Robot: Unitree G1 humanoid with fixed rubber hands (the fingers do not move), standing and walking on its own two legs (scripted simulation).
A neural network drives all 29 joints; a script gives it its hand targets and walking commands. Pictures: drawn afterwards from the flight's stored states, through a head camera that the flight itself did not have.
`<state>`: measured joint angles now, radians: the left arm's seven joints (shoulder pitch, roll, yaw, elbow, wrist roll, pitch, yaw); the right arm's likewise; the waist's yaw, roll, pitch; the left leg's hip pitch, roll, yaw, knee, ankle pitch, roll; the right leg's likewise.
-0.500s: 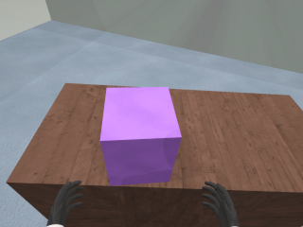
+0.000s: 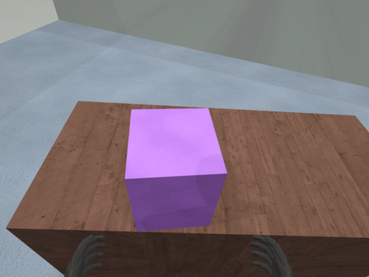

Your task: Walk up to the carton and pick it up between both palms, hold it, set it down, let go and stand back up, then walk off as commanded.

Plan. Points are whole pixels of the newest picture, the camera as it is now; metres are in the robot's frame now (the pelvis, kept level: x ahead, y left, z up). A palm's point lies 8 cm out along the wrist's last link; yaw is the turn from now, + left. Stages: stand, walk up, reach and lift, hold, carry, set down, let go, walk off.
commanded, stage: set down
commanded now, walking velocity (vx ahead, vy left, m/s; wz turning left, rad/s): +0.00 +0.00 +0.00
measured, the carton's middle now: (172, 170) +0.39 +0.05 -0.01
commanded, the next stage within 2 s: let go in 1.18 s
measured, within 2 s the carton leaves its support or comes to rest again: neither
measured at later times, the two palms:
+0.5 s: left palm out of the picture +0.14 +0.23 -0.07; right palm out of the picture +0.16 -0.21 -0.07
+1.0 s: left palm out of the picture +0.15 +0.22 -0.08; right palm out of the picture +0.15 -0.22 -0.08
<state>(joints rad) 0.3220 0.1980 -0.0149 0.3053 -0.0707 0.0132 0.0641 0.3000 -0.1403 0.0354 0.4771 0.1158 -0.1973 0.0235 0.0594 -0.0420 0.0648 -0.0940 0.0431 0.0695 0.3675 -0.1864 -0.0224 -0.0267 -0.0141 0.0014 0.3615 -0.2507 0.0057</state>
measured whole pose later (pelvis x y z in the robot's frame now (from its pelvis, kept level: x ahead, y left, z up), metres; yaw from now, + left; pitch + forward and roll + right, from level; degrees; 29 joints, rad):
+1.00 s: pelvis +0.00 -0.01 +0.00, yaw +0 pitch -4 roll +0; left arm 0.22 0.22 0.01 0.51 -0.01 0.12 0.00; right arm 0.19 -0.15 -0.02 0.73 -0.01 -0.20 0.01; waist 0.01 -0.03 0.06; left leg -0.11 0.05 0.07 0.38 -0.20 -0.03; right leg -0.04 0.00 0.00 0.38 -0.27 0.00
